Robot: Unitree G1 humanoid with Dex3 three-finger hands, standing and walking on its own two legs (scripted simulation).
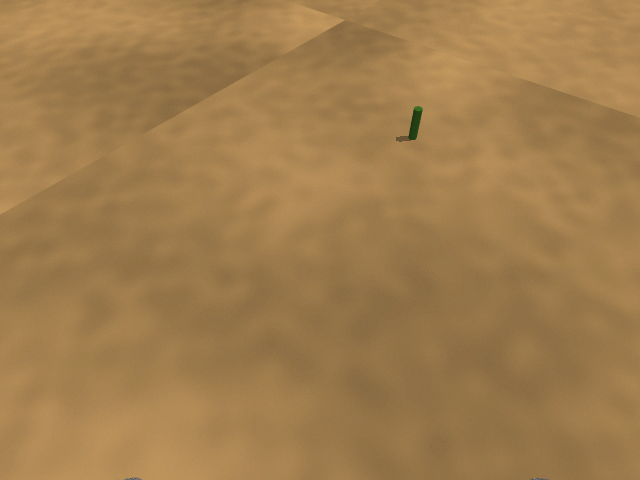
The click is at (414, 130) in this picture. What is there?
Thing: slim round
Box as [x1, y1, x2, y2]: [408, 106, 422, 139]
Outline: 419,106 414,107 408,137 410,139 415,139 422,109
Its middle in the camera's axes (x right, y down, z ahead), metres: +0.47 -0.58 +1.95
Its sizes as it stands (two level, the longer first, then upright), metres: 0.042 0.042 0.168
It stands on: the floor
